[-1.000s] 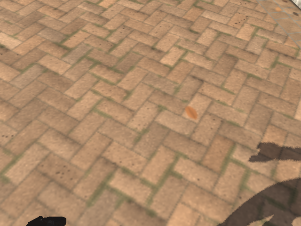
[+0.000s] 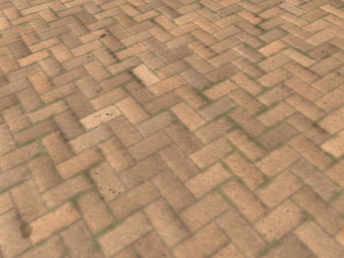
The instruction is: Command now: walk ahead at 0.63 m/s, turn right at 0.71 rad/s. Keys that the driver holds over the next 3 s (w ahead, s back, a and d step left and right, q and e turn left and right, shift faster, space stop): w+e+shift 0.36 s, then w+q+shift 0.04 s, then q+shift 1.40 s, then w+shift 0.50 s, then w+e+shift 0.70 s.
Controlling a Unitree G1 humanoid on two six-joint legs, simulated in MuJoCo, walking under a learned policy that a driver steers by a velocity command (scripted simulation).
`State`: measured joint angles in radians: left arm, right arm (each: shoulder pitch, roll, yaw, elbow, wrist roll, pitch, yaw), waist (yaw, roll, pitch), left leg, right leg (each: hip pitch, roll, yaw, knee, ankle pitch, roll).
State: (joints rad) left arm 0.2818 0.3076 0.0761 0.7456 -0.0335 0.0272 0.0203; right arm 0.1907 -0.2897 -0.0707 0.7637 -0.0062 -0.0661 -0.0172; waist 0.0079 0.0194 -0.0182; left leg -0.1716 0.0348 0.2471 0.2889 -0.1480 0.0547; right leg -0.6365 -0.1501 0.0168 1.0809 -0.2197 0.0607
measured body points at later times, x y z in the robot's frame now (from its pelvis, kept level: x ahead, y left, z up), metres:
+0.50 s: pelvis +0.25 -0.20 -0.01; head +0.27 -0.24 +0.43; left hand +0.33 +0.05 -0.12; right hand +0.37 -0.50 -0.11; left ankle +0.39 -0.06 -0.66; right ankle +0.15 -0.22 -0.75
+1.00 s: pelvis +0.50 -0.33 -0.02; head +0.56 -0.32 +0.43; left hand +0.77 -0.12 -0.08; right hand +0.58 -0.63 -0.12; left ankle +0.59 -0.31 -0.75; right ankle +0.60 -0.55 -0.68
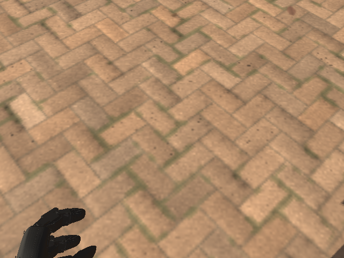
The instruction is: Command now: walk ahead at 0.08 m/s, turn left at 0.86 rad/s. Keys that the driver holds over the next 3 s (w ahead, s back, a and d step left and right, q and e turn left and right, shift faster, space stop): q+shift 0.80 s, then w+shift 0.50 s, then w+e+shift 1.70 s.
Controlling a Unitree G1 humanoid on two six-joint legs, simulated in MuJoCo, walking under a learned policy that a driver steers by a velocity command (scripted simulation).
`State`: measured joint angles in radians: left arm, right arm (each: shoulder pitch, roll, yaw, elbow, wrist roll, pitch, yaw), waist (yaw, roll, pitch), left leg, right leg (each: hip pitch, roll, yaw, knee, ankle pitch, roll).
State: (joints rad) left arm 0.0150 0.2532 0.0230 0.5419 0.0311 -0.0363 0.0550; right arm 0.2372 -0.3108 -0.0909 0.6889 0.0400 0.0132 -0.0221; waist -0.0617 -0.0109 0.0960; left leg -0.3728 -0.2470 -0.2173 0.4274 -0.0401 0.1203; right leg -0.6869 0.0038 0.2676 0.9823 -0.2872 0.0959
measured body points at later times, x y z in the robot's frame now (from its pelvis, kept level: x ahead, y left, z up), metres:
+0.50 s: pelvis +0.10 -0.10 +0.01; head +0.14 -0.08 +0.46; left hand +0.14 +0.21 -0.08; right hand +0.36 -0.30 -0.09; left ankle +0.03 +0.04 -0.65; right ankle +0.19 -0.18 -0.73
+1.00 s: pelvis +0.10 -0.03 +0.02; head +0.09 +0.00 +0.47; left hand -0.03 +0.27 -0.08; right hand +0.40 -0.10 -0.05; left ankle +0.01 +0.01 -0.73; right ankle +0.28 -0.09 -0.68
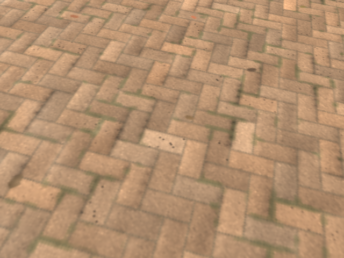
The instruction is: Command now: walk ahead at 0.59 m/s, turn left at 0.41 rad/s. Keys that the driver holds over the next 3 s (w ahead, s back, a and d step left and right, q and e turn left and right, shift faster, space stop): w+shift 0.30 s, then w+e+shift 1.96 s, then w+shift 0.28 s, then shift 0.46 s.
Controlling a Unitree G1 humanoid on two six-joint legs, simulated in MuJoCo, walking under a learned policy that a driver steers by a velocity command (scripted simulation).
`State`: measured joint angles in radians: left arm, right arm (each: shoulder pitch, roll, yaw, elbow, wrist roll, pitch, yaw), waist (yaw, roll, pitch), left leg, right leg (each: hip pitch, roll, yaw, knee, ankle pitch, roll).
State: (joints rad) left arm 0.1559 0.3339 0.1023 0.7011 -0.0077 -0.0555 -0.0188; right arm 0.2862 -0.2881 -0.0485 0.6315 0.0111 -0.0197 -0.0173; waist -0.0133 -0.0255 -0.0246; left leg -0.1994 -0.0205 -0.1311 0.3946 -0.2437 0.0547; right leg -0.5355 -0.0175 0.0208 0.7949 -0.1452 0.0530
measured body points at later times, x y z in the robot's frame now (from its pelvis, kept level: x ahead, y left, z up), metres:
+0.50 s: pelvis +0.27 -0.07 -0.01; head +0.29 -0.09 +0.44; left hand +0.20 +0.18 -0.13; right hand +0.49 -0.30 -0.09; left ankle +0.42 +0.10 -0.68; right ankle +0.15 -0.17 -0.75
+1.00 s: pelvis +0.69 -0.12 -0.03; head +0.69 -0.16 +0.42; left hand +1.02 +0.00 -0.07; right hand +0.54 -0.39 -0.16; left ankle +0.59 +0.07 -0.75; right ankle +0.82 -0.31 -0.69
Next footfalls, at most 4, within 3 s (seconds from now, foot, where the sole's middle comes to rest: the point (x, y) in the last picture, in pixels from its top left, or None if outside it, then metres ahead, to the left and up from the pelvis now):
0.22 right None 0.19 -0.16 -0.79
0.66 left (147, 226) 0.63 0.06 -0.79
1.10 right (234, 169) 0.92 -0.34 -0.79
1.56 left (255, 106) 1.35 -0.52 -0.79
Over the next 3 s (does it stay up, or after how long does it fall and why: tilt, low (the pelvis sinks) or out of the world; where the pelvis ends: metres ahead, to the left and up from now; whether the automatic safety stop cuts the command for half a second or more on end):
stays up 1.22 -1.51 -0.02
